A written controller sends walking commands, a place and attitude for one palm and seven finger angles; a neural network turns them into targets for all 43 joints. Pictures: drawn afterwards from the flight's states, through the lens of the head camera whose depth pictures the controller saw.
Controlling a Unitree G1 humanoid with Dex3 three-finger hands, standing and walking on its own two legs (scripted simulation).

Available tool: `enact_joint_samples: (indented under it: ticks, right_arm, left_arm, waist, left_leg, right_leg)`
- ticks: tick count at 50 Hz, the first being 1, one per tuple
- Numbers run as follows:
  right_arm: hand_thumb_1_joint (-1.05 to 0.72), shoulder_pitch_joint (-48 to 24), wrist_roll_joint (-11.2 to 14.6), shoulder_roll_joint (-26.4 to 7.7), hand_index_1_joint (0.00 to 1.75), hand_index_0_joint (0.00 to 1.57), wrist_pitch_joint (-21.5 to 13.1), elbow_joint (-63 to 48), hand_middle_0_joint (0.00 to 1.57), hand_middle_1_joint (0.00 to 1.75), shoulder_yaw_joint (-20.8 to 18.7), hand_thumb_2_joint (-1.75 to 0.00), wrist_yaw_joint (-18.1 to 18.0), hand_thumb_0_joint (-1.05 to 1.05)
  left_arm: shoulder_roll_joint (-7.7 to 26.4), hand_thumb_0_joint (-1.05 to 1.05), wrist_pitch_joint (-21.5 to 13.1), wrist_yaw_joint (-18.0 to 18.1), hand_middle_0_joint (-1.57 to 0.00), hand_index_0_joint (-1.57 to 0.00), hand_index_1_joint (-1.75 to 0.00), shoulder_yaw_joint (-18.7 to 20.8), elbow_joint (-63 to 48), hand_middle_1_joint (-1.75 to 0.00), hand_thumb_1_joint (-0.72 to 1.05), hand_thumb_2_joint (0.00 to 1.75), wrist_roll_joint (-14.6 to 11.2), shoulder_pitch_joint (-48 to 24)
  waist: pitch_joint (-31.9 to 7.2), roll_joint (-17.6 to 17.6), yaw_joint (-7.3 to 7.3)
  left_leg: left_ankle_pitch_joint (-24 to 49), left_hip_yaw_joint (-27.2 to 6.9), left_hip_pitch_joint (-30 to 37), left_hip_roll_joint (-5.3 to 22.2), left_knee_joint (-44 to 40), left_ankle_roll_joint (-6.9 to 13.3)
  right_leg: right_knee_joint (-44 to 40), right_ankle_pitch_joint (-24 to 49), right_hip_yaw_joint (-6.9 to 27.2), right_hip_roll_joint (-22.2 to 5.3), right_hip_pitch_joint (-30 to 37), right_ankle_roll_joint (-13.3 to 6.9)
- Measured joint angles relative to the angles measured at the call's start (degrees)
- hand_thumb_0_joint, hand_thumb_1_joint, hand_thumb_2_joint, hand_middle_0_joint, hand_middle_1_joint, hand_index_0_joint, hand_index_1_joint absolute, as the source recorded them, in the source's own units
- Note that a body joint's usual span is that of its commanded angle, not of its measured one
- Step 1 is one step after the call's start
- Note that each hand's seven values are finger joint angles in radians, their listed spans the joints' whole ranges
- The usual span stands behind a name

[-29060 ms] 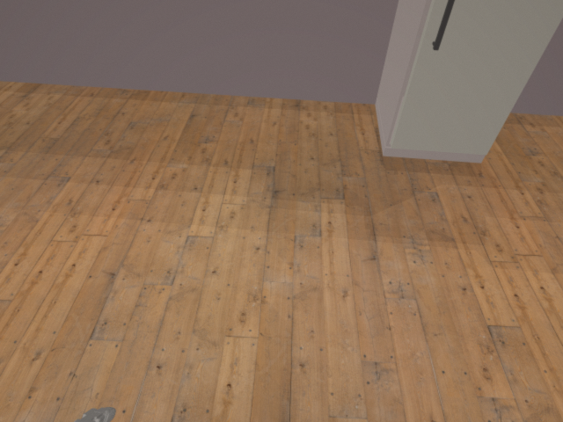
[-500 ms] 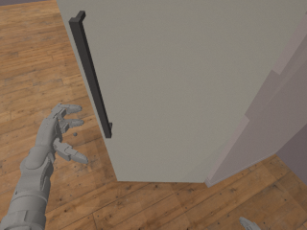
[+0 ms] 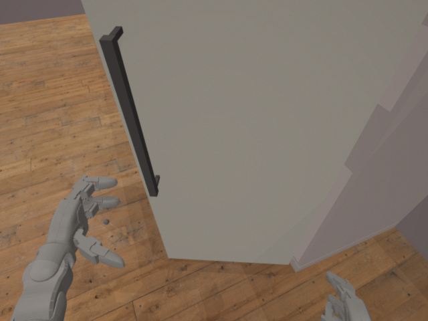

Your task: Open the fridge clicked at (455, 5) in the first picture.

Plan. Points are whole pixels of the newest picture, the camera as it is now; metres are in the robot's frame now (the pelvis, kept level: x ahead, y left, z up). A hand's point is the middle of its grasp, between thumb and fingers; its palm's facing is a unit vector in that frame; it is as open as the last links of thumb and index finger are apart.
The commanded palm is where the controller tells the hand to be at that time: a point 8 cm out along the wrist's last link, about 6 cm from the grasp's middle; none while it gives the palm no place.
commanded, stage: slip the hand off the handle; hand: left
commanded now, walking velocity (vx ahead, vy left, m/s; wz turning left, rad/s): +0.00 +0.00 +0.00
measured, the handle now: (139, 130) +0.46 +0.20 +0.12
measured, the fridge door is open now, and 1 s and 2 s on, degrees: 65 65 65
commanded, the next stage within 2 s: draw the hand back to the body in 0.18 s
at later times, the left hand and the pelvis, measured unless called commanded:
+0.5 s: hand (83, 215) +0.26 +0.24 +0.10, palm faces +0.32 -0.95 +0.00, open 14.7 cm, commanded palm +0.22 +0.28 +0.10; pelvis +0.00 +0.00 +0.00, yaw +1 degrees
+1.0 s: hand (51, 224) +0.22 +0.26 +0.13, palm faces +0.37 -0.88 -0.30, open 13.6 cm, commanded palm +0.18 +0.30 +0.15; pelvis +0.01 +0.00 +0.02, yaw +0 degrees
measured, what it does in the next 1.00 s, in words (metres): stands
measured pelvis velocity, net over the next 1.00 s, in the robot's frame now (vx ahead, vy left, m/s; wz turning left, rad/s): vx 0.01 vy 0.00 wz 0.01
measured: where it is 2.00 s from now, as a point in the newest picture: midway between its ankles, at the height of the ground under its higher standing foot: outside the picture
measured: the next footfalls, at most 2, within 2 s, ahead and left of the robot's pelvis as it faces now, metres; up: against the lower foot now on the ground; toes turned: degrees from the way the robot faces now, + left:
none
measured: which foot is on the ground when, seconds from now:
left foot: down 0.00-1.00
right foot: down 0.00-1.00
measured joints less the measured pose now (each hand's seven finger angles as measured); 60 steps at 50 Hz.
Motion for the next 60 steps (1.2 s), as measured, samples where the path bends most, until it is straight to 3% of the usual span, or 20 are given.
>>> enact_joint_samples:
  ticks: [9,16,19,21,23,26,29,33,37,41,44,48,53,60]
  right_arm:
    - [-0.90,-0.8,-0.2,-0.2,0.30,0.20,-1.3,1.0,0.20,0.30,-0.1,-0.90,-1.0,0.01]
    - [-0.90,-0.5,0.0,-0.1,0.30,0.20,-1.8,1.3,0.20,0.30,0.1,-0.90,-1.3,0.01]
    - [-0.90,-0.3,-0.1,0.6,0.30,0.20,-2.9,2.6,0.20,0.30,-0.1,-0.90,-1.9,0.01]
    - [-0.90,-0.1,-0.4,1.1,0.30,0.20,-3.3,3.4,0.20,0.30,-0.2,-0.90,-1.7,0.01]
    - [-0.90,0.2,-0.9,1.3,0.30,0.20,-3.2,3.5,0.20,0.30,-0.1,-0.90,-1.0,0.01]
    - [-0.90,0.3,-1.1,1.0,0.30,0.20,-2.6,2.7,0.20,0.30,0.0,-0.90,-0.4,0.01]
    - [-0.90,-0.3,-0.7,0.8,0.30,0.20,-2.4,2.5,0.20,0.30,0.3,-0.90,-1.2,0.01]
    - [-0.90,-1.0,-0.4,1.3,0.30,0.20,-3.0,3.3,0.20,0.30,0.8,-0.90,-2.5,0.01]
    - [-0.90,-1.4,-0.3,1.8,0.30,0.20,-3.3,3.5,0.20,0.30,1.2,-0.90,-2.5,0.01]
    - [-0.90,-1.5,-0.1,1.5,0.30,0.20,-3.5,3.0,0.20,0.30,1.5,-0.90,-2.4,0.01]
    - [-0.90,-2.3,-1.2,1.4,0.30,0.20,-2.8,3.3,0.20,0.30,1.6,-0.90,-2.6,0.01]
    - [-0.90,-2.9,-1.8,1.2,0.30,0.20,-1.4,3.0,0.20,0.30,1.5,-0.90,-2.7,0.01]
    - [-0.90,-2.9,-2.2,0.9,0.30,0.20,-0.3,3.5,0.20,0.30,1.2,-0.90,-2.9,0.01]
    - [-0.90,-3.2,-2.7,1.4,0.30,0.20,0.6,4.5,0.20,0.30,1.3,-0.90,-2.7,0.01]
  left_arm:
    - [1.0,-0.01,-1.0,-0.1,-0.25,-0.25,-1.15,0.9,-3.2,-1.15,-0.55,0.20,-0.4,1.6]
    - [1.0,-0.01,0.5,-1.9,-0.25,-0.25,-1.15,0.4,-2.5,-1.15,-0.55,0.20,-1.4,0.8]
    - [-3.3,-0.01,-1.8,0.4,-0.25,-0.26,-1.15,3.9,-2.9,-1.15,-0.55,0.20,-9.9,0.0]
    - [-6.0,-0.01,-4.5,3.5,-0.25,-0.26,-1.15,6.0,-4.4,-1.15,-0.55,0.20,-11.2,-0.3]
    - [-6.4,-0.01,-5.7,6.1,-0.25,-0.25,-1.15,6.2,-6.2,-1.15,-0.55,0.20,-8.2,0.8]
    - [-4.3,-0.01,-3.7,6.5,-0.24,-0.25,-1.15,3.7,-9.3,-1.15,-0.55,0.20,-4.0,4.1]
    - [-3.2,-0.01,-0.4,4.4,-0.24,-0.25,-1.15,1.7,-12.1,-1.15,-0.55,0.20,-5.2,6.6]
    - [-3.7,-0.01,0.7,4.1,-0.25,-0.25,-1.15,3.0,-14.0,-1.15,-0.55,0.20,-8.5,6.6]
    - [-3.5,-0.01,1.8,5.4,-0.25,-0.25,-1.15,5.3,-14.5,-1.15,-0.55,0.20,-8.2,5.4]
    - [-2.8,-0.01,5.6,4.3,-0.24,-0.25,-1.14,5.2,-16.3,-1.14,-0.52,0.21,-7.6,6.7]
    - [-0.6,-0.01,6.5,8.1,-0.24,-0.25,-1.10,3.3,-18.4,-1.10,-0.46,0.24,-2.2,9.3]
    - [1.3,-0.01,6.7,12.6,-0.24,-0.25,-1.04,2.7,-21.8,-1.04,-0.36,0.29,1.8,13.2]
    - [1.5,-0.01,6.4,15.7,-0.24,-0.24,-0.95,2.9,-25.0,-0.95,-0.20,0.37,4.1,15.4]
    - [1.3,-0.01,5.6,17.1,-0.23,-0.24,-0.80,3.7,-27.3,-0.80,0.05,0.48,5.3,16.3]
  waist:
    - [1.0,0.4,0.66]
    - [0.4,0.7,0.30]
    - [0.6,0.0,0.60]
    - [0.3,-0.8,1.08]
    - [-0.2,-1.2,1.28]
    - [-0.1,-0.6,1.21]
    - [0.4,0.6,1.28]
    - [0.4,0.7,1.79]
    - [0.1,0.3,2.23]
    - [0.1,0.7,2.49]
    - [1.0,0.9,2.28]
    - [2.6,0.8,2.17]
    - [4.1,0.8,2.95]
    - [5.1,0.7,3.36]
  left_leg:
    - [-0.4,-1.1,-0.3,0.1,1.1,-0.4]
    - [-0.2,-0.7,-0.6,-0.1,0.8,-0.3]
    - [-0.3,-0.6,-0.3,0.0,0.8,-0.4]
    - [-0.4,-0.6,-0.2,0.0,1.0,-0.5]
    - [-0.6,-0.6,-0.4,-0.2,1.2,-0.4]
    - [-0.7,-0.7,0.0,-0.3,1.3,-0.2]
    - [-0.5,-0.8,1.2,-0.3,0.5,0.0]
    - [0.3,-0.6,2.9,-0.4,-1.2,0.0]
    - [0.9,-0.7,4.3,-0.6,-2.7,-0.1]
    - [1.4,-0.8,6.0,-0.7,-4.1,0.0]
    - [2.1,-0.5,8.5,-0.7,-6.3,0.1]
    - [3.3,-0.1,11.8,-0.8,-9.5,0.2]
    - [4.3,0.2,15.4,-1.1,-12.7,0.4]
    - [5.3,0.6,19.0,-1.6,-16.1,0.6]
  right_leg:
    - [0.8,-0.6,-1.0,0.1,0.2,-0.4]
    - [0.8,-0.5,-0.7,0.0,-0.3,-0.2]
    - [0.9,-0.5,-0.5,0.0,-0.1,-0.2]
    - [1.1,-0.7,-0.5,0.0,0.0,-0.3]
    - [1.4,-0.9,-0.5,-0.1,-0.2,-0.3]
    - [1.4,-1.1,-0.7,-0.3,0.3,-0.2]
    - [0.0,-0.5,-0.7,-0.2,1.8,0.1]
    - [-1.8,0.3,-0.6,-0.3,3.5,0.1]
    - [-3.0,0.8,-0.7,-0.4,4.8,0.1]
    - [-4.6,1.3,-0.8,-0.4,6.6,0.1]
    - [-6.8,2.2,-0.6,-0.3,9.0,0.3]
    - [-9.9,3.4,-0.2,-0.4,12.1,0.4]
    - [-13.3,4.7,-0.1,-0.6,15.7,0.6]
    - [-16.5,5.7,0.3,-1.0,19.1,0.9]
